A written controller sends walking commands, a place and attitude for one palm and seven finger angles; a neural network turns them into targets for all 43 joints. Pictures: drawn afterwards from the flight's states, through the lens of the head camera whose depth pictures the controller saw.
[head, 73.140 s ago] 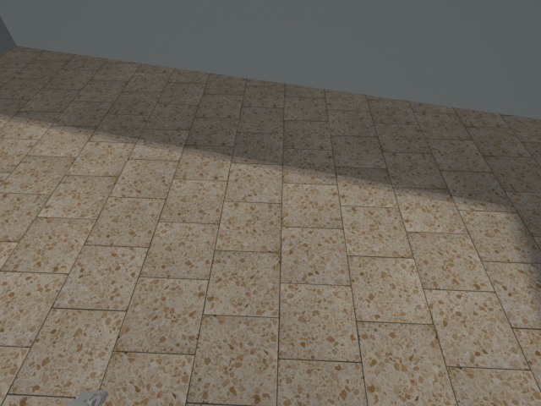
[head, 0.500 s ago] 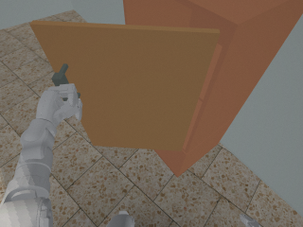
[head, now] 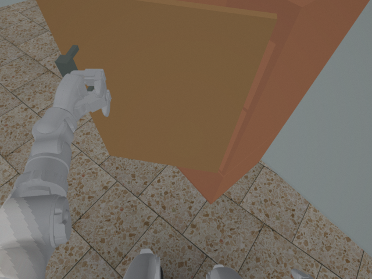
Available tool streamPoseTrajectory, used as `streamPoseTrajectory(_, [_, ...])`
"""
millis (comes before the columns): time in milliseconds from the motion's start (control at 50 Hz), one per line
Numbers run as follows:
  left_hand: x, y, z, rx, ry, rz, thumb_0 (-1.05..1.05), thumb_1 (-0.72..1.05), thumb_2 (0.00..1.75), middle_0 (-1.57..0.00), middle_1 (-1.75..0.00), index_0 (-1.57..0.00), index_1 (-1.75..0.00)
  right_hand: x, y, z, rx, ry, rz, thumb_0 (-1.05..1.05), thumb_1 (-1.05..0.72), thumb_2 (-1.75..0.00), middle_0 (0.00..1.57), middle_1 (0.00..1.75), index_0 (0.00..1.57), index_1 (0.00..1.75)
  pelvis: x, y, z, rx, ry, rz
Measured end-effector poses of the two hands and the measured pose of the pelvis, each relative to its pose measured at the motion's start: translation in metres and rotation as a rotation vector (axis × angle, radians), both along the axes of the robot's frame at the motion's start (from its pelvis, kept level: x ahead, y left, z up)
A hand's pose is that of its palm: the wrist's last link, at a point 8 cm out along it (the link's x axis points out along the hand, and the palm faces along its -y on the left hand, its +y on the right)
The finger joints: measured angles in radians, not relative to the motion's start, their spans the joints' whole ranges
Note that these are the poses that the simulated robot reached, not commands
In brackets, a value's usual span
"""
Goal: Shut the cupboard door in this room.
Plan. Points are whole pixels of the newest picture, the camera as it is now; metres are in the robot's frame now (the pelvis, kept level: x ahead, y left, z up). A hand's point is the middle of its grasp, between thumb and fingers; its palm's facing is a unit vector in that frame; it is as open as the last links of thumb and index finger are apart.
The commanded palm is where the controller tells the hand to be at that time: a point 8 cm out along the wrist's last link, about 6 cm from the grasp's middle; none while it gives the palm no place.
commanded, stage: push the door shut along its arc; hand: left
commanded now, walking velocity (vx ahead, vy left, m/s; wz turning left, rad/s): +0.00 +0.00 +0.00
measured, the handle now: (79, 77) +0.54 +0.23 +0.10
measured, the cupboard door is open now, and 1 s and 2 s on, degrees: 41 29 26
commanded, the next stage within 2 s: pull the fist back off the door in 0.80 s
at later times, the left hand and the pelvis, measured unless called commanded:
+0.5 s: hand (123, 81) +0.51 +0.13 +0.12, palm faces -0.32 -0.95 -0.02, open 3.1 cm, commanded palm +0.52 +0.17 +0.11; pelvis +0.00 -0.01 -0.01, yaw -1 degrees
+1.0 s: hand (134, 66) +0.56 +0.11 +0.12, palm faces -0.19 -0.98 +0.11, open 3.2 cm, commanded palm +0.54 +0.12 +0.11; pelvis -0.01 -0.01 -0.03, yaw -2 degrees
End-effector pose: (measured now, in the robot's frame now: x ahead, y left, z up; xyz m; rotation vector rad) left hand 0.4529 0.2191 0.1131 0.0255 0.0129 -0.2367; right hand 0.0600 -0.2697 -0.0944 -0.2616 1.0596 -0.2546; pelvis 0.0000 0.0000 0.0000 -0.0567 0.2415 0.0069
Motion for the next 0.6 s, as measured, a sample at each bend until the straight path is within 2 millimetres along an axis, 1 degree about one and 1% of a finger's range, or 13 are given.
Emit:
streamPoseTrajectory(220, [0.031, -0.024, 0.004, -0.010, 0.005, -0.048, 0.01, 0.90, 0.90, -1.30, -1.50, -1.30, -1.50, -0.037, -0.006, -0.006, 0.006, 0.080, -0.067, 0.00, -0.90, -0.90, 0.20, 0.30, 0.20, 0.30, 0.002, -0.003, -0.005, 0.002, 0.038, -0.021])
streamPoseTrajectory(360, [0.046, -0.033, 0.005, -0.005, 0.012, -0.069, 0.01, 0.90, 0.90, -1.30, -1.50, -1.30, -1.50, -0.056, -0.012, -0.010, 0.007, 0.132, -0.106, 0.00, -0.90, -0.90, 0.20, 0.30, 0.20, 0.30, 0.003, -0.008, -0.008, 0.003, 0.059, -0.031])
streamPoseTrajectory(480, [0.052, -0.034, 0.006, 0.003, 0.023, -0.087, 0.00, 0.90, 0.92, -1.30, -1.50, -1.30, -1.50, -0.063, -0.017, -0.014, -0.001, 0.162, -0.109, 0.00, -0.90, -0.90, 0.20, 0.30, 0.20, 0.30, 0.002, -0.012, -0.012, -0.001, 0.074, -0.026])
streamPoseTrajectory(600, [0.059, -0.038, 0.007, 0.015, 0.027, -0.113, 0.01, 0.92, 0.94, -1.30, -1.50, -1.30, -1.50, -0.060, -0.022, -0.018, -0.020, 0.164, -0.092, 0.00, -0.90, -0.90, 0.20, 0.30, 0.20, 0.30, 0.000, -0.014, -0.017, -0.008, 0.091, -0.018])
